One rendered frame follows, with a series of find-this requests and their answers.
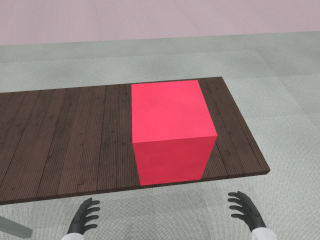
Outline robot right forearm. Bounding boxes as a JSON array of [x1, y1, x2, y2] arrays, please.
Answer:
[[251, 227, 278, 240]]

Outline right robot hand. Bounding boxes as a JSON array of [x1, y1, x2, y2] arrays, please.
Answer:
[[227, 191, 266, 233]]

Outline left robot hand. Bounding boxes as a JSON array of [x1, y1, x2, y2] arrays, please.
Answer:
[[67, 198, 100, 235]]

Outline carton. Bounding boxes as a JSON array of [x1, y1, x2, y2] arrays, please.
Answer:
[[131, 80, 218, 186]]

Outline table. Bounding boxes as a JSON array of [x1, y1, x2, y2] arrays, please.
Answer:
[[0, 76, 271, 239]]

